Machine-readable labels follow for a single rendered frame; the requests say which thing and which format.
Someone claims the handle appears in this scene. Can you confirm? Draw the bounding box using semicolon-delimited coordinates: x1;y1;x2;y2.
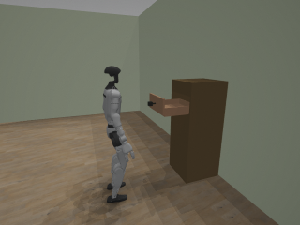
147;101;156;107

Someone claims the cabinet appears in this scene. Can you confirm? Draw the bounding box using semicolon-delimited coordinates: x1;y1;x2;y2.
169;78;229;184

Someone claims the robot right thigh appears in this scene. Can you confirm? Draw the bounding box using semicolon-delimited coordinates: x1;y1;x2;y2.
111;132;128;173

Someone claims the robot right forearm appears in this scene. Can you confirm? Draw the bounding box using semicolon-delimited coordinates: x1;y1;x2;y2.
112;113;128;144

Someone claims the robot right upper arm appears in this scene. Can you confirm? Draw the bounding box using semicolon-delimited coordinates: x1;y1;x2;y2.
110;90;121;120

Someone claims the robot right hand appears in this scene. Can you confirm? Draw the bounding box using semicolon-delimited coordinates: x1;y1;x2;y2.
122;142;135;162

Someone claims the drawer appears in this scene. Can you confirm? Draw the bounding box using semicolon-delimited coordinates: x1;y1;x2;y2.
149;93;190;117

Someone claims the robot right shin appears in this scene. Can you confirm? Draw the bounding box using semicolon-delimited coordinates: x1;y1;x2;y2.
112;167;126;199

